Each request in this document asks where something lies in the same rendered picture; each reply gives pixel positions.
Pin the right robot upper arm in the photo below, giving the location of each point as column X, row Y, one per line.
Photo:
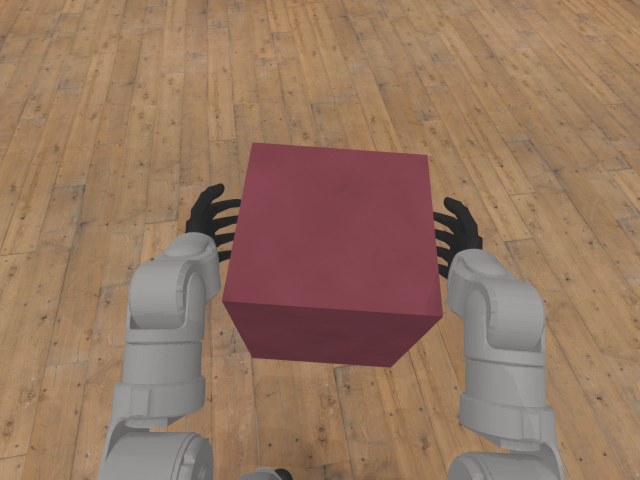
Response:
column 473, row 465

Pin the carton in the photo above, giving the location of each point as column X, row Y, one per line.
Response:
column 334, row 256

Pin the right robot hand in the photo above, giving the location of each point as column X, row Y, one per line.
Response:
column 465, row 232

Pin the left robot forearm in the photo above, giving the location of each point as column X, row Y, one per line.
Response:
column 161, row 380

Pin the left robot upper arm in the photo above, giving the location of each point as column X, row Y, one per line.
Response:
column 160, row 456

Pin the right robot forearm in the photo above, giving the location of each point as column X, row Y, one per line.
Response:
column 504, row 343

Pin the left robot hand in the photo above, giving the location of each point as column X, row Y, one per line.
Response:
column 203, row 212

